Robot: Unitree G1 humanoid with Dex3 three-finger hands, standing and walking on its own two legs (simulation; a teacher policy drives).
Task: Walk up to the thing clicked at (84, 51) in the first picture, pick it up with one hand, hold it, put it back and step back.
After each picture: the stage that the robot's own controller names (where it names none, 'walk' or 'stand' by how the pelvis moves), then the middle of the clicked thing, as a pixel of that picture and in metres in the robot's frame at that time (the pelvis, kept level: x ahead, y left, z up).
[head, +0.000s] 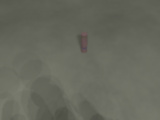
stand; (84, 42) +1.29 +0.01 -0.65
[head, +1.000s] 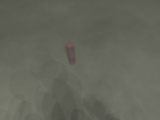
walk; (71, 54) +1.16 +0.22 -0.63
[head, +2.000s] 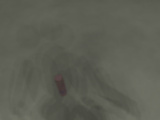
walk; (61, 85) +0.73 +0.27 -0.65
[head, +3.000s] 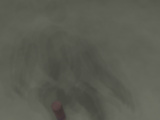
stand; (59, 112) +0.46 +0.22 -0.63
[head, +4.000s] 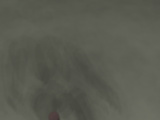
stand; out of the picture +0.44 +0.20 -0.66
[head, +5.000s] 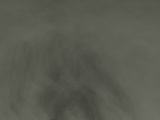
walk; out of the picture +0.39 +0.25 -0.65
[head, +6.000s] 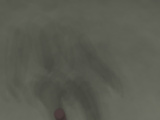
stand; (61, 119) +0.39 +0.18 -0.64
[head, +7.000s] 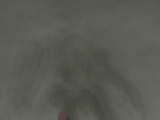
walk; out of the picture +0.42 +0.23 -0.64
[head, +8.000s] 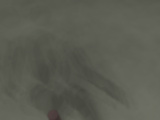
walk; out of the picture +0.41 +0.24 -0.62
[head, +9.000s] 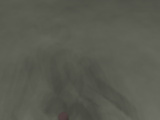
walk; out of the picture +0.47 +0.23 -0.66
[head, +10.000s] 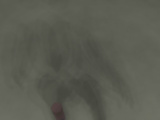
stand; (59, 113) +0.41 +0.19 -0.61
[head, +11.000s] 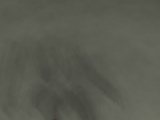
stand; out of the picture +0.38 +0.21 -0.64
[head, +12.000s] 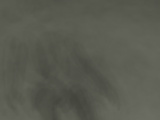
stand; out of the picture +0.36 +0.20 -0.66
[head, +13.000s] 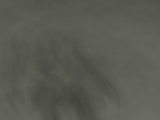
stand; out of the picture +0.34 +0.19 -0.66
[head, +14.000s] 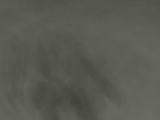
stand; out of the picture +0.33 +0.19 -0.66
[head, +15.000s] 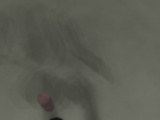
go down; (46, 103) +0.37 +0.21 -0.52
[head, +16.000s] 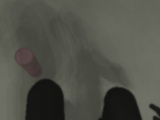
go down; (31, 65) +0.41 +0.27 -0.28
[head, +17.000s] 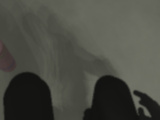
close in; (1, 57) +0.39 +0.30 -0.22
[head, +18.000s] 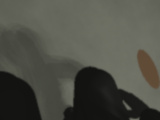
close; out of the picture +0.35 +0.33 -0.14
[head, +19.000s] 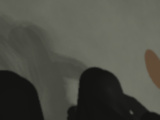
lift; out of the picture +0.33 +0.33 -0.15
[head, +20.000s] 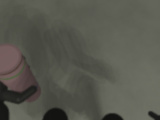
lift; (20, 79) +0.32 +0.20 +0.04
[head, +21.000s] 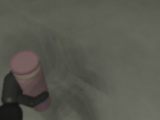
hold; (34, 86) +0.31 +0.17 +0.06
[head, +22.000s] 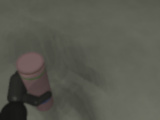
hold; (38, 86) +0.32 +0.16 +0.04
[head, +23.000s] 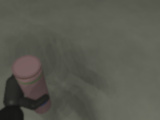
hold; (35, 89) +0.31 +0.17 +0.05
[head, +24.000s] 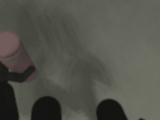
crouch; (19, 62) +0.39 +0.22 -0.05
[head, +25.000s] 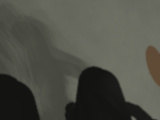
lower; out of the picture +0.36 +0.32 -0.17
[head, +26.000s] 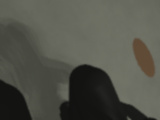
lower; out of the picture +0.39 +0.34 -0.15
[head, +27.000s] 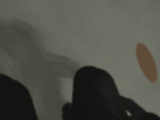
lower; out of the picture +0.37 +0.34 -0.16
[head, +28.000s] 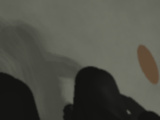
lower; out of the picture +0.35 +0.33 -0.15
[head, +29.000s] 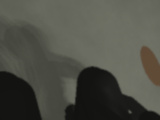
rest; out of the picture +0.34 +0.33 -0.15
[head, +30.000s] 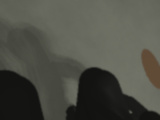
open; out of the picture +0.33 +0.32 -0.15
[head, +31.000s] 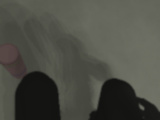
stand; (14, 64) +0.37 +0.29 -0.22
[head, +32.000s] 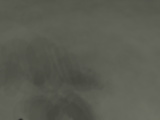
stand; out of the picture +0.31 +0.20 -0.58
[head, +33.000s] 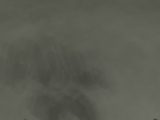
stand; out of the picture +0.33 +0.22 -0.60
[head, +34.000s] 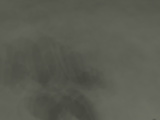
stand; out of the picture +0.33 +0.21 -0.60
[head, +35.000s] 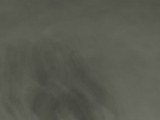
stand; out of the picture +0.35 +0.19 -0.65
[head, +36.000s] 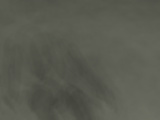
stand; out of the picture +0.31 +0.20 -0.66
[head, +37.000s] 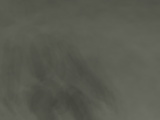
walk; out of the picture +0.32 +0.20 -0.66
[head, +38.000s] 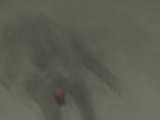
walk; (60, 97) +0.50 +0.16 -0.64
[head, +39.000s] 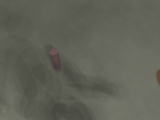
walk; (56, 60) +0.80 +0.25 -0.62
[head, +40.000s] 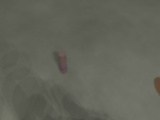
stand; (62, 63) +0.97 +0.20 -0.64
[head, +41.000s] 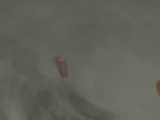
stand; (63, 68) +0.93 +0.22 -0.66
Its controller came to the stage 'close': yes
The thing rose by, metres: 0.68
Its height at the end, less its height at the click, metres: +0.00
